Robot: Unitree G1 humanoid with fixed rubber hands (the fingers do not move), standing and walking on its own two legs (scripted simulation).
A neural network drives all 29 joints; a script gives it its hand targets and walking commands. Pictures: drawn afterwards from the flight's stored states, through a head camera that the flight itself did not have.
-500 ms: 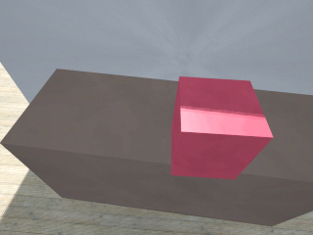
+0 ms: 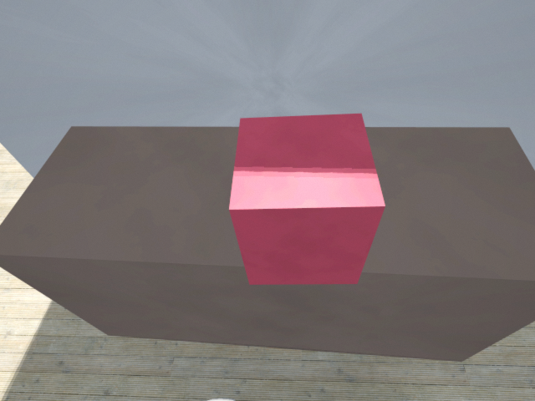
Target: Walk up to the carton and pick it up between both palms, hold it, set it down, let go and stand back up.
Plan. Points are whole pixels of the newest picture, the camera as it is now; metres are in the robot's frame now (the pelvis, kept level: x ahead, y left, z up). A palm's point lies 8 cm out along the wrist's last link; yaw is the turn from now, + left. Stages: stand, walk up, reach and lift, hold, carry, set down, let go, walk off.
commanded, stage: walk up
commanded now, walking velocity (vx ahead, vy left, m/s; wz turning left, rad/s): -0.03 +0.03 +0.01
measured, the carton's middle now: (301, 205) +0.43 -0.04 +0.00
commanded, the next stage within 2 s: stand in 1.14 s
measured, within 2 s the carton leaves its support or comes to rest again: neither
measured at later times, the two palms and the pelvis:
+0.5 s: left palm out of the picture +0.00 +0.19 -0.14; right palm out of the picture -0.03 -0.26 -0.13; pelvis -0.01 -0.03 +0.01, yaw +1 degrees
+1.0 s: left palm out of the picture -0.02 +0.25 -0.15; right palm out of the picture -0.04 -0.17 -0.13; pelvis -0.02 +0.03 +0.01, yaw +1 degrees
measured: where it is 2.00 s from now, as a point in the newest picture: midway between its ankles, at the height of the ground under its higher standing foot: outside the picture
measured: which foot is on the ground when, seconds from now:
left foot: up 0.00-0.34, down 0.36-1.00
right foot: down 0.00-0.70, up 0.72-1.00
